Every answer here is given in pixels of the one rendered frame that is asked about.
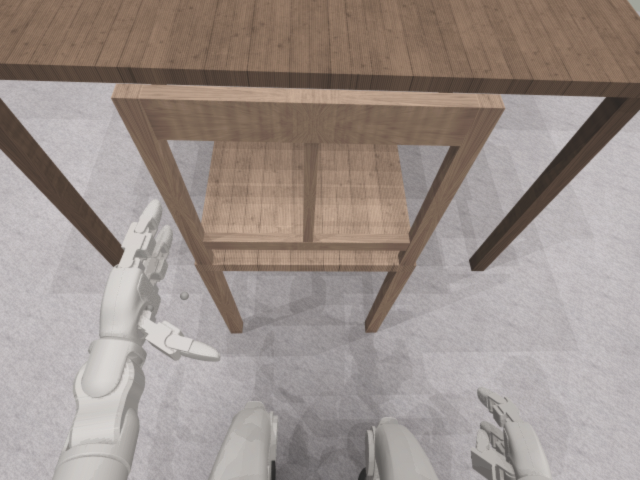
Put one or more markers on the left robot hand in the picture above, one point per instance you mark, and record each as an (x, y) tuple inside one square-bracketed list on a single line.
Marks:
[(131, 286)]

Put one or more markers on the left robot thigh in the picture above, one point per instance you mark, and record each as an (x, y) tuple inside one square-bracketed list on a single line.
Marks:
[(248, 447)]

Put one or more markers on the right robot thigh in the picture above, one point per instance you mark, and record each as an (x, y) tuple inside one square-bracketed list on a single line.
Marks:
[(393, 453)]

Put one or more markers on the robot thigh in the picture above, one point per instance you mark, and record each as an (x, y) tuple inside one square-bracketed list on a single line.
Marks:
[(248, 447), (393, 453)]

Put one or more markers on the chair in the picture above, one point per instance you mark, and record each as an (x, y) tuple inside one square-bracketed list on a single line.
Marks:
[(305, 179)]

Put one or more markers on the table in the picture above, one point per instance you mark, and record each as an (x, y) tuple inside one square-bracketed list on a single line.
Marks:
[(525, 47)]

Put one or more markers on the left robot forearm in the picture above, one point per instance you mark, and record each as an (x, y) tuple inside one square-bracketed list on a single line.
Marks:
[(107, 389)]

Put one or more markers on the right robot hand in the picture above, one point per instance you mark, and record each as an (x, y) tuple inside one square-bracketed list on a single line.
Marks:
[(518, 450)]

